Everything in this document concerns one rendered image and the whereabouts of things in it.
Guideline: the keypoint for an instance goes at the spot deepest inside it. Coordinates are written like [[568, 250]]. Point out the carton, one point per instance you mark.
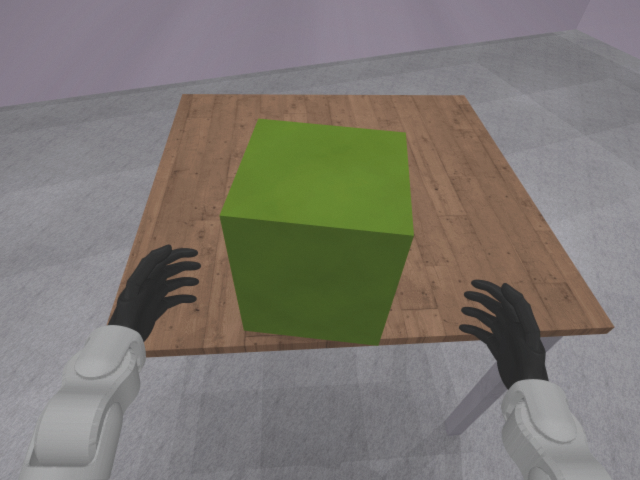
[[318, 226]]

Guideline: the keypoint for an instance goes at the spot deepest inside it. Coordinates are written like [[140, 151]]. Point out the right robot hand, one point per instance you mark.
[[515, 342]]

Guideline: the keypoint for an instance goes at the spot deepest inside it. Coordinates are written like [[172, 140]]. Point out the robot left forearm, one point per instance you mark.
[[77, 433]]

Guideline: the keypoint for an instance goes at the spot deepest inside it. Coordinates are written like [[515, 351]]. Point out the left robot hand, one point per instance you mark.
[[143, 300]]

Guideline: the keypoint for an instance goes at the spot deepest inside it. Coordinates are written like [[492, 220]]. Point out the table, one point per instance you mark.
[[472, 220]]

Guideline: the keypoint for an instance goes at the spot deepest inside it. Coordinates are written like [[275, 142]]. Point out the robot right forearm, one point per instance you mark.
[[544, 439]]

